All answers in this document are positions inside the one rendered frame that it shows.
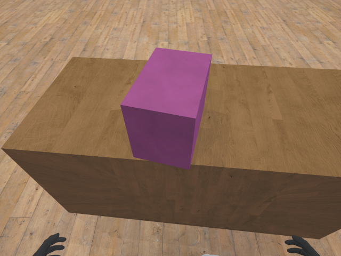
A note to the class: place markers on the left robot hand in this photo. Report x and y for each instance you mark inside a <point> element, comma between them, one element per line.
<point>46,247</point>

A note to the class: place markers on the right robot hand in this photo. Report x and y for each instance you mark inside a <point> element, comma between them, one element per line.
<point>307,249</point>

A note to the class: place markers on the carton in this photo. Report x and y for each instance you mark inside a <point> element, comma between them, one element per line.
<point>162,110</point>

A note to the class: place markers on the pedestal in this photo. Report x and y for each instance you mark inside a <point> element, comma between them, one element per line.
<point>267,158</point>

